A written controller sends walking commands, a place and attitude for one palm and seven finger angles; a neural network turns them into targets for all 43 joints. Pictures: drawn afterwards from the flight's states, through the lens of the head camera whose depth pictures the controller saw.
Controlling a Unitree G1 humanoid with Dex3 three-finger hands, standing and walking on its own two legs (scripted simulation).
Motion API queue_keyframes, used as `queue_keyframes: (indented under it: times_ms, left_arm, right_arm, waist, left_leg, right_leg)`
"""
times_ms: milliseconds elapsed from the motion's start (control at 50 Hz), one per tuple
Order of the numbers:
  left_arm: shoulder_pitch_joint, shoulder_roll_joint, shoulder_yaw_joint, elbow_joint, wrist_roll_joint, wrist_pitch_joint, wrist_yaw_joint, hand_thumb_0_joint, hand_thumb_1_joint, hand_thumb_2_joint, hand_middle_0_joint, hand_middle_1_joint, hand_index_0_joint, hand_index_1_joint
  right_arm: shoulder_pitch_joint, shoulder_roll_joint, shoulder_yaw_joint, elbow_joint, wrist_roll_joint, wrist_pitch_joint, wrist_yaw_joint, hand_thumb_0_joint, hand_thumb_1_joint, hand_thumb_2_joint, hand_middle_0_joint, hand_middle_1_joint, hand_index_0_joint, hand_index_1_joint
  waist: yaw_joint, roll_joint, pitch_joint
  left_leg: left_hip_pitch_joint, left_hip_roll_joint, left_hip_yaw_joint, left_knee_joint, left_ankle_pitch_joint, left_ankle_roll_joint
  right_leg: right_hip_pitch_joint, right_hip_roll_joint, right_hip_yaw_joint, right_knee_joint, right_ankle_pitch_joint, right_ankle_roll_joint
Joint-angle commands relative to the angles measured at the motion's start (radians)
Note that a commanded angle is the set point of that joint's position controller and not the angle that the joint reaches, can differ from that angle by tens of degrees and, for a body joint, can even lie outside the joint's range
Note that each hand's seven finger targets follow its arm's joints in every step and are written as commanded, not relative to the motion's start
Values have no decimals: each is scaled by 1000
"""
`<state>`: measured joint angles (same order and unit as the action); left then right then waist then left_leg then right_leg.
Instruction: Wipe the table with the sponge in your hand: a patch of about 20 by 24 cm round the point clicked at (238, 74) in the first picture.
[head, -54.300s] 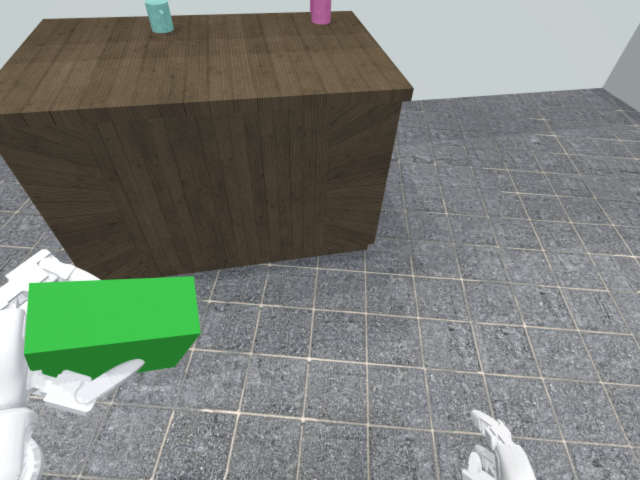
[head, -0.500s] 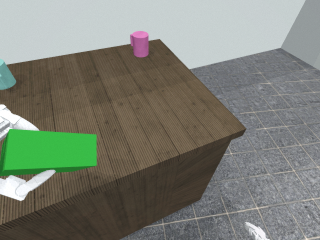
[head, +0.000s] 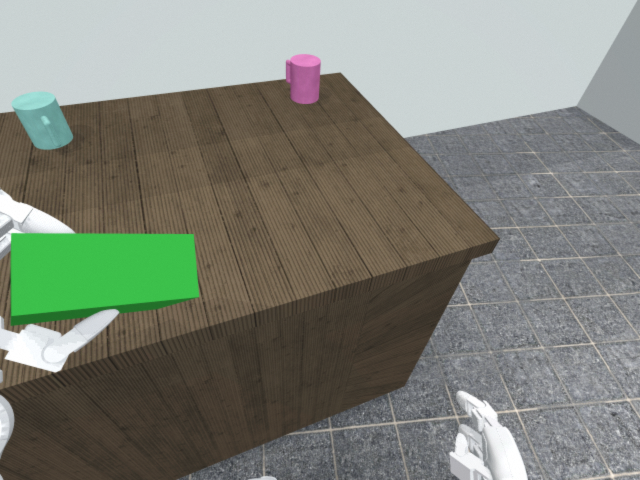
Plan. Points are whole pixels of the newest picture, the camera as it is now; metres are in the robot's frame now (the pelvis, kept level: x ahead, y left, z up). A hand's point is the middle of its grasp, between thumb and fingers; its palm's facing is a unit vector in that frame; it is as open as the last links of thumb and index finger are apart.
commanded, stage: step back with the hand held close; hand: left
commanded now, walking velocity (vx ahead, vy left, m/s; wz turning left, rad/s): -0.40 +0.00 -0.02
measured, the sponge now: (127, 278) +0.25 +0.22 +0.18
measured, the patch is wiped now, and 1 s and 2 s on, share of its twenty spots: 1.00 1.00 1.00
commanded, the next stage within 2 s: stop stepping back and stand still in 0.38 s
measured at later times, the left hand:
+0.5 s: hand out of the picture +0.09 +0.22 +0.22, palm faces +0.38 -0.85 -0.37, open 9.9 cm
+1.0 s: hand out of the picture -0.09 +0.19 +0.23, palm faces +0.46 -0.83 -0.33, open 9.9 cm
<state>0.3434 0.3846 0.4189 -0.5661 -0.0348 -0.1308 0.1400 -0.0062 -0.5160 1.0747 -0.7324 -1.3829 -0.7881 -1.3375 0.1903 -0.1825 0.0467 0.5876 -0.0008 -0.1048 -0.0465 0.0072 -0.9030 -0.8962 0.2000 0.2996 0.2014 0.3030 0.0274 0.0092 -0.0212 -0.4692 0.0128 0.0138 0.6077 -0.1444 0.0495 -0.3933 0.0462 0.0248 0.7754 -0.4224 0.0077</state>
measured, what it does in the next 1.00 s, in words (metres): walks backwards: right foot, then left foot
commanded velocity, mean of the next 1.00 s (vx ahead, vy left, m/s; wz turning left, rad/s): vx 0.00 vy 0.03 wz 0.00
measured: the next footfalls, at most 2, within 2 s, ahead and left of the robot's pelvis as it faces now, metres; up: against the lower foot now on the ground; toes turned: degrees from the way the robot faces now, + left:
right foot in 0.06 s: +0.04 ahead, -0.15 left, +0.00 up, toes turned +1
left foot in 0.26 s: +0.00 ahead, +0.12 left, +0.00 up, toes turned +2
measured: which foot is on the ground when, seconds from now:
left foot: down 0.00-0.08, up 0.10-0.24, down 0.26-0.58, up 0.60-0.80, down 0.82-1.00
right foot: up 0.00-0.04, down 0.06-0.28, up 0.30-0.54, down 0.56-0.82, up 0.84-1.00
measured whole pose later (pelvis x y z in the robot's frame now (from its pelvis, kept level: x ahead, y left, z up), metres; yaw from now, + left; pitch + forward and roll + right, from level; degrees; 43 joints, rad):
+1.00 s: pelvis -0.29 -0.05 -0.01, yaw +0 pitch -2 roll +2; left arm 0.34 0.40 0.41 -0.45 -0.05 -0.16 0.09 -0.01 -0.53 1.08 -0.74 -1.39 -0.79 -1.34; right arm 0.34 -0.20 0.02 0.69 0.03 -0.15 -0.04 0.01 -0.90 -0.90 0.20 0.30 0.20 0.30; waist -0.03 -0.02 -0.15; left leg -0.27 0.02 0.02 0.68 -0.39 0.00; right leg -0.54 -0.01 -0.03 1.03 -0.38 0.00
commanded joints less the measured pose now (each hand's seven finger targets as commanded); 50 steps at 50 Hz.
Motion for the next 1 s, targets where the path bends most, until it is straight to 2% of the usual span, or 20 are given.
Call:
queue_keyframes:
  times_ms: [0,60,100,200,240,260,300,340,500,540,560,580,660,740,780,800,820,840,880,980]
  left_arm:
    - [-81,164,53,-257,1,-82,-4,0,100,1300,-1200,-1600,-1200,-1600]
    - [-68,201,68,-275,-17,-109,-3,0,100,1300,-1200,-1600,-1200,-1600]
    - [3,220,91,-299,-26,-94,3,0,100,1300,-1200,-1600,-1200,-1600]
    - [38,249,150,-289,-27,-98,22,0,100,1300,-1200,-1600,-1200,-1600]
    - [30,237,157,-348,-40,-121,32,0,100,1300,-1200,-1600,-1200,-1600]
    - [7,232,157,-353,-44,-134,25,0,100,1300,-1200,-1600,-1200,-1600]
    - [2,245,163,-382,-34,-130,26,0,100,1300,-1200,-1600,-1200,-1600]
    - [2,197,134,-356,-18,-117,25,0,100,1300,-1200,-1600,-1200,-1600]
    - [48,188,131,-247,-22,-94,21,0,100,1300,-1200,-1600,-1200,-1600]
    - [2,206,127,-224,-12,-88,11,0,100,1300,-1200,-1600,-1200,-1600]
    - [-27,241,137,-213,-10,-88,15,0,100,1300,-1200,-1600,-1200,-1600]
    - [-28,237,125,-199,-22,-69,10,0,100,1300,-1200,-1600,-1200,-1600]
    - [-104,218,83,-153,-35,-21,-18,0,100,1300,-1200,-1600,-1200,-1600]
    - [-98,238,108,-220,-32,-35,-14,0,100,1300,-1200,-1600,-1200,-1600]
    - [-53,240,123,-242,-36,-45,-6,0,100,1300,-1200,-1600,-1200,-1600]
    - [-98,241,120,-311,-32,-54,-4,0,100,1300,-1200,-1600,-1200,-1600]
    - [-131,285,155,-354,-3,-81,-6,0,100,1300,-1200,-1600,-1200,-1600]
    - [-186,283,131,-313,-12,-85,-3,0,100,1300,-1200,-1600,-1200,-1600]
    - [-246,241,90,-207,-3,-102,-20,0,100,1300,-1200,-1600,-1200,-1600]
    - [-129,156,48,25,-19,-57,-38,0,100,1300,-1200,-1600,-1200,-1600]
  right_arm:
    - [-87,-163,-69,-147,1,-45,-13,0,-900,-900,200,300,200,300]
    - [-75,-138,-77,-134,20,-38,-16,0,-900,-900,200,300,200,300]
    - [-100,-107,-74,-152,26,-18,-13,0,-900,-900,200,300,200,300]
    - [-88,-121,-65,-161,22,14,-35,0,-900,-900,200,300,200,300]
    - [-73,-171,-105,-172,19,-13,-36,0,-900,-900,200,300,200,300]
    - [-48,-174,-118,-150,25,-32,-23,0,-900,-900,200,300,200,300]
    - [-19,-150,-103,-121,-6,-74,-9,0,-900,-900,200,300,200,300]
    - [-9,-161,-128,-97,23,-93,11,0,-900,-900,200,300,200,300]
    - [-53,-169,-98,-143,22,-88,0,0,-900,-900,200,300,200,300]
    - [-35,-160,-94,-150,28,-71,0,0,-900,-900,200,300,200,300]
    - [-33,-148,-95,-154,34,-64,-5,0,-900,-900,200,300,200,300]
    - [-24,-170,-113,-144,42,-67,-10,0,-900,-900,200,300,200,300]
    - [-105,-124,-66,-86,33,-8,-8,0,-900,-900,200,300,200,300]
    - [-71,-145,-73,-95,36,-36,-15,0,-900,-900,200,300,200,300]
    - [-13,-171,-82,-119,28,-54,-28,0,-900,-900,200,300,200,300]
    - [-28,-174,-88,-145,25,-63,-28,0,-900,-900,200,300,200,300]
    - [-25,-145,-92,-131,23,-101,-31,0,-900,-900,200,300,200,300]
    - [-22,-132,-86,-116,30,-104,-17,0,-900,-900,200,300,200,300]
    - [-22,-117,-69,-29,45,-117,9,0,-900,-900,200,300,200,300]
    - [-28,-183,-75,-75,32,-79,-19,0,-900,-900,200,300,200,300]
  waist:
    - [-22,181,-149]
    - [-32,-189,-137]
    - [-33,-227,-177]
    - [-64,-5,-163]
    - [-37,239,-189]
    - [-41,254,-196]
    - [-59,239,-242]
    - [-50,193,-212]
    - [-30,241,-112]
    - [-24,52,-113]
    - [-24,-192,-99]
    - [-34,-357,-132]
    - [-99,-118,-21]
    - [-58,-95,-126]
    - [-55,128,-187]
    - [-39,338,-180]
    - [-34,403,-233]
    - [-83,464,-87]
    - [-51,93,82]
    - [-33,116,11]
  left_leg:
    - [60,199,-238,-189,-301,25]
    - [78,2,-42,345,-344,-78]
    - [-1,10,-87,654,-362,-85]
    - [106,55,-45,-48,-149,-60]
    - [313,295,-266,-215,380,46]
    - [404,372,-282,-196,597,87]
    - [439,363,-341,-116,775,120]
    - [397,306,-205,-121,650,82]
    - [0,229,-165,-185,-389,22]
    - [-17,97,-18,122,-491,-33]
    - [-47,4,57,490,-456,-68]
    - [-33,-42,-44,783,-362,-78]
    - [80,49,-82,846,-186,-54]
    - [219,34,-13,144,-343,23]
    - [261,45,15,-247,-338,45]
    - [251,138,-92,-389,-244,87]
    - [281,200,-62,-284,136,117]
    - [114,300,-369,-330,29,182]
    - [64,350,-407,-340,-189,206]
    - [-60,148,-109,-2,-467,75]
  right_leg:
    - [158,-34,-4,-290,176,-16]
    - [-24,-289,209,-444,370,-159]
    - [-4,-415,253,-406,712,-236]
    - [63,-304,112,-131,797,-97]
    - [-143,-94,11,77,197,7]
    - [-257,-31,36,231,-102,10]
    - [-317,-39,113,360,-183,24]
    - [-252,-43,80,301,-50,29]
    - [148,-28,-47,-161,88,7]
    - [181,-76,-64,-380,192,-40]
    - [97,-235,110,-463,204,-125]
    - [-38,-379,377,-547,163,-205]
    - [-399,-313,134,-466,-41,-129]
    - [-262,-268,108,-341,-54,-76]
    - [-116,-155,15,-42,-51,-47]
    - [-155,-15,-102,280,-51,-12]
    - [-206,22,-131,483,-64,23]
    - [-321,-48,14,635,-67,14]
    - [-429,-115,111,613,-7,-4]
    - [154,-53,-108,-188,152,0]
